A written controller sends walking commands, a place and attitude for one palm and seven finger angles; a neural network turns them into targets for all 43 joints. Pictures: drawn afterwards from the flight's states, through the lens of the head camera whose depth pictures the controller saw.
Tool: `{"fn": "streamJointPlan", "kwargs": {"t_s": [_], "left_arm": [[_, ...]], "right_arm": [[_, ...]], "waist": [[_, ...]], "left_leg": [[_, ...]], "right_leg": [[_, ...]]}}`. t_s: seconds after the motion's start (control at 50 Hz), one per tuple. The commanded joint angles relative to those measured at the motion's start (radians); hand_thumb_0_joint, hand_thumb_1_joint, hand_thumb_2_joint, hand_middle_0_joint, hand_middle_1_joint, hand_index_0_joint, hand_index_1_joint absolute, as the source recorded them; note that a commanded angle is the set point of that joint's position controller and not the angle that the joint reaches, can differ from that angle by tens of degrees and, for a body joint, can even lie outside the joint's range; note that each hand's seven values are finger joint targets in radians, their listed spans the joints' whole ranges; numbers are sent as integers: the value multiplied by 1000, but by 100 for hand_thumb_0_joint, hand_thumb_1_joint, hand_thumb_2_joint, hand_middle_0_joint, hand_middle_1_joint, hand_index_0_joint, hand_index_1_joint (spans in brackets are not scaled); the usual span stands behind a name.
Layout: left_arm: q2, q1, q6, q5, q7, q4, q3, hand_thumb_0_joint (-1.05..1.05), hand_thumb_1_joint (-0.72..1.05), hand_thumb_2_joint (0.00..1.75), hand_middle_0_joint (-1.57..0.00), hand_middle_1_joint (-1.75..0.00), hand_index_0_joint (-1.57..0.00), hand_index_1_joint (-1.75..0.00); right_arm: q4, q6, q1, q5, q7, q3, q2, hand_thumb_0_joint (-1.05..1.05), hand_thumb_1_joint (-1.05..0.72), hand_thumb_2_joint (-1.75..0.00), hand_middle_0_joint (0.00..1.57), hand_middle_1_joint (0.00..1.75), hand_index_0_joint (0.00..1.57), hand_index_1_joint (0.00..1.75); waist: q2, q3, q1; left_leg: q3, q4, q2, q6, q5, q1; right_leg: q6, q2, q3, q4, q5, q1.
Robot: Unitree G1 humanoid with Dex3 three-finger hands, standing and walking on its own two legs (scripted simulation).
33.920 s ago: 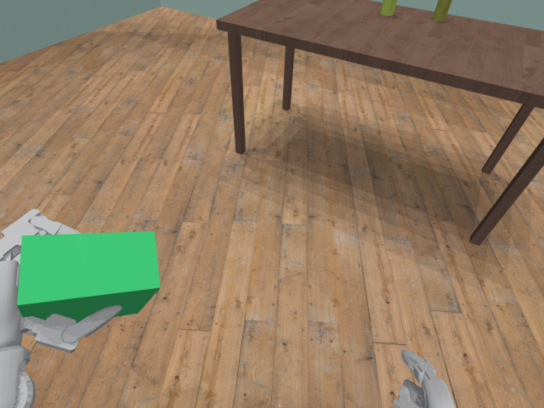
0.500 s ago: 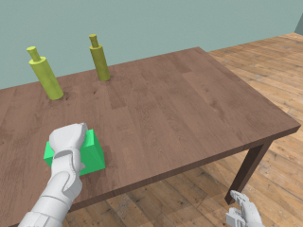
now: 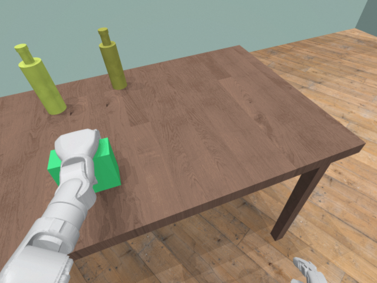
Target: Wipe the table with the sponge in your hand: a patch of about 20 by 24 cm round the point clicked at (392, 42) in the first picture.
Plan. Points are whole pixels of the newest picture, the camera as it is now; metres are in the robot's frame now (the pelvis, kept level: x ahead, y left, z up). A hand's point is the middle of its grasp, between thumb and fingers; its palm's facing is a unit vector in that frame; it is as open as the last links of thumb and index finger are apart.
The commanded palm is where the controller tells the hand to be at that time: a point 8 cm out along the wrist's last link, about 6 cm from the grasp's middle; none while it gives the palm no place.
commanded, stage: wipe forward along the middle lane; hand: left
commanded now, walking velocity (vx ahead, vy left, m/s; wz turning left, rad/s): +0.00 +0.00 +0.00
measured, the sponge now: (90, 174) +0.36 +0.28 +0.02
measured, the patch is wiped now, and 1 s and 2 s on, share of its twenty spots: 1.00 1.00 1.00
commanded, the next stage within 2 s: slide back across to the first lane in 0.72 s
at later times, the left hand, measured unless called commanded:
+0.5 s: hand (82, 142) +0.43 +0.31 +0.07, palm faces -0.10 -0.01 -0.99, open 9.9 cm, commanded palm +0.41 +0.30 +0.10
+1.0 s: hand (78, 133) +0.46 +0.33 +0.07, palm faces -0.08 -0.02 -1.00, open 9.9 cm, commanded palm +0.43 +0.33 +0.11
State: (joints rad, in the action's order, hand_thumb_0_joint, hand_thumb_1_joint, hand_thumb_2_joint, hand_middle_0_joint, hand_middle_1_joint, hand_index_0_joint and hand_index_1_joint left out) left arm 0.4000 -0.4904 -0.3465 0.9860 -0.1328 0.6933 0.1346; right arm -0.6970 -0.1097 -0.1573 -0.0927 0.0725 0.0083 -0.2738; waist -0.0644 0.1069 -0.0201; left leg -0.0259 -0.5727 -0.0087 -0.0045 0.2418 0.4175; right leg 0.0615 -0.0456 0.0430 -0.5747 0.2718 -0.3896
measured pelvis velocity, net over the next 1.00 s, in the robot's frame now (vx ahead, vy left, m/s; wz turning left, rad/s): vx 0.02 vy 0.04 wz -0.03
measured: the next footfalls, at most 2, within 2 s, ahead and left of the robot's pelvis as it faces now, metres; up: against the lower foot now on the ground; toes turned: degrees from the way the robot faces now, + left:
none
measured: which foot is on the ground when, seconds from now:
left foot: down 0.00-1.00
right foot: down 0.00-1.00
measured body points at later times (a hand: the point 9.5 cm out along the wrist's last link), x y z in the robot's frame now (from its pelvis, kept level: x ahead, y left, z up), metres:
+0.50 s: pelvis +0.01 +0.01 +0.00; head +0.04 +0.00 +0.45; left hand +0.43 +0.30 +0.12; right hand +0.11 -0.26 -0.13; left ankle +0.03 +0.13 -0.73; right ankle +0.01 -0.08 -0.73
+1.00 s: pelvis +0.02 +0.04 +0.00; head +0.07 +0.04 +0.45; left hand +0.46 +0.33 +0.12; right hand +0.09 -0.23 -0.13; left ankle +0.03 +0.13 -0.73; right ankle +0.01 -0.08 -0.73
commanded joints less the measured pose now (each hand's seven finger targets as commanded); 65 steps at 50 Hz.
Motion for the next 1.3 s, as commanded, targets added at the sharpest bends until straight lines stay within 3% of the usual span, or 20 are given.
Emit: {"fn": "streamJointPlan", "kwargs": {"t_s": [0.0,0.02,0.06,0.12,0.16,0.2,0.26,0.3,0.38,0.46,0.58,0.66,0.8,0.86,0.92,1.08,1.16,1.22,1.26,1.28], "left_arm": [[228,-318,18,39,-16,20,-63,0,10,130,-120,-160,-120,-160],[221,-316,22,38,-14,36,-55,0,10,130,-120,-160,-120,-160],[283,-326,34,37,-14,59,-109,0,10,130,-120,-160,-120,-160],[237,-339,52,42,-13,72,-67,0,10,130,-120,-160,-120,-160],[279,-359,60,38,-11,85,-103,0,10,130,-120,-160,-120,-160],[271,-388,70,46,-15,112,-85,0,10,130,-120,-160,-120,-160],[309,-385,83,43,-18,115,-125,0,10,130,-120,-160,-120,-160],[303,-382,87,50,-23,135,-113,0,10,130,-120,-160,-120,-160],[316,-444,87,53,-25,167,-106,0,10,130,-120,-160,-120,-160],[291,-474,97,60,-25,170,-97,0,10,130,-120,-160,-120,-160],[288,-488,99,60,-43,214,-95,0,10,130,-120,-160,-120,-160],[336,-552,94,72,-54,240,-123,0,10,130,-120,-160,-120,-160],[309,-632,84,87,-48,296,-76,0,10,130,-120,-160,-120,-160],[382,-608,105,81,-45,249,-147,0,10,130,-120,-160,-120,-160],[386,-556,102,84,-43,243,-144,0,10,130,-120,-160,-120,-160],[465,-486,103,77,-32,170,-208,0,10,130,-120,-160,-120,-160],[458,-417,115,64,-9,110,-215,0,10,130,-120,-160,-120,-160],[442,-391,119,71,9,85,-192,0,10,130,-120,-160,-120,-160],[426,-407,134,60,21,48,-185,0,10,130,-120,-160,-120,-160],[458,-373,137,64,22,63,-211,0,10,130,-120,-160,-120,-160]], "right_arm": [[133,39,83,4,7,-40,-130,0,-90,-90,20,30,20,30],[136,39,79,3,7,-39,-130,0,-90,-90,20,30,20,30],[130,35,69,5,5,-41,-137,0,-90,-90,20,30,20,30],[131,34,39,6,-2,-46,-134,0,-90,-90,20,30,20,30],[130,30,39,5,-1,-46,-138,0,-90,-90,20,30,20,30],[119,30,17,5,-1,-50,-141,0,-90,-90,20,30,20,30],[117,28,6,8,-5,-54,-144,0,-90,-90,20,30,20,30],[111,25,-10,9,-6,-57,-147,0,-90,-90,20,30,20,30],[101,23,-22,8,-7,-56,-151,0,-90,-90,20,30,20,30],[95,25,-34,12,-12,-61,-147,0,-90,-90,20,30,20,30],[89,19,-60,17,-16,-63,-152,0,-90,-90,20,30,20,30],[80,19,-64,18,-18,-61,-155,0,-90,-90,20,30,20,30],[71,21,-103,24,-22,-63,-155,0,-90,-90,20,30,20,30],[85,22,-99,27,-21,-66,-152,0,-90,-90,20,30,20,30],[94,17,-99,25,-27,-65,-154,0,-90,-90,20,30,20,30],[97,19,-83,20,-28,-69,-165,0,-90,-90,20,30,20,30],[111,18,-57,18,-31,-68,-164,0,-90,-90,20,30,20,30],[113,12,-60,16,-32,-71,-167,0,-90,-90,20,30,20,30],[117,16,-45,15,-29,-71,-164,0,-90,-90,20,30,20,30],[111,12,-57,17,-29,-74,-170,0,-90,-90,20,30,20,30]], "waist": [[129,132,28],[132,134,29],[115,158,19],[111,179,33],[132,184,32],[123,163,50],[111,219,34],[121,214,46],[115,183,62],[76,232,60],[104,233,69],[87,231,73],[56,243,98],[31,337,59],[36,296,55],[33,288,30],[15,293,15],[24,256,27],[-13,246,28],[6,247,23]], "left_leg": [[24,46,46,54,26,-16],[25,46,46,54,27,-10],[21,46,44,53,4,-2],[28,33,41,56,-30,-9],[21,37,40,56,-37,5],[27,30,39,59,-31,6],[25,31,38,57,-76,6],[33,20,37,60,-81,6],[29,31,34,61,-65,10],[22,27,27,59,-120,-24],[18,18,23,58,-133,-24],[9,23,19,56,-124,-11],[-4,10,11,53,-111,-35],[-7,10,11,53,-175,-56],[-2,15,14,55,-174,-56],[-10,43,17,60,-225,-101],[-8,52,18,59,-278,-121],[-13,53,17,60,-280,-141],[-15,57,15,60,-303,-165],[-18,50,15,61,-308,-170]], "right_leg": [[-18,26,-84,156,-17,46],[-20,27,-85,156,-22,49],[-15,26,-94,152,-60,67],[-18,28,-80,137,-133,74],[-18,25,-82,139,-146,83],[-21,25,-76,137,-139,58],[-16,25,-79,126,-209,97],[-21,26,-75,123,-230,92],[-22,23,-66,131,-190,62],[-11,18,-52,113,-232,49],[-14,12,-39,102,-236,28],[-9,10,-37,101,-202,3],[-9,1,-21,91,-138,-65],[-1,3,-27,79,-199,8],[-5,1,-23,90,-203,16],[1,0,-19,112,-229,78],[7,3,-25,120,-290,115],[6,1,-15,126,-278,92],[11,2,-18,131,-286,82],[11,0,-15,128,-287,87]]}}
